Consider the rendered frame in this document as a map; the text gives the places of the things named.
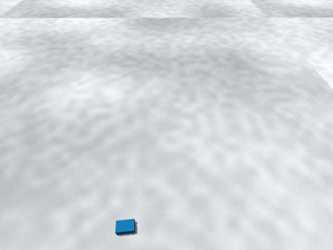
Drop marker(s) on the small box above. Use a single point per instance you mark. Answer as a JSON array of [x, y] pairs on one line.
[[125, 226]]

